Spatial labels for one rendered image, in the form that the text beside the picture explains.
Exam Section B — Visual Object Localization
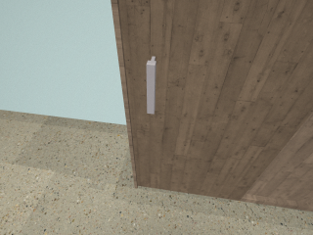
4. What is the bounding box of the handle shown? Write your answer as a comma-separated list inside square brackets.
[146, 56, 157, 115]

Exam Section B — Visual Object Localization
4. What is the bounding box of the wardrobe door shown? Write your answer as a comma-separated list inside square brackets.
[118, 0, 313, 201]
[246, 113, 313, 204]

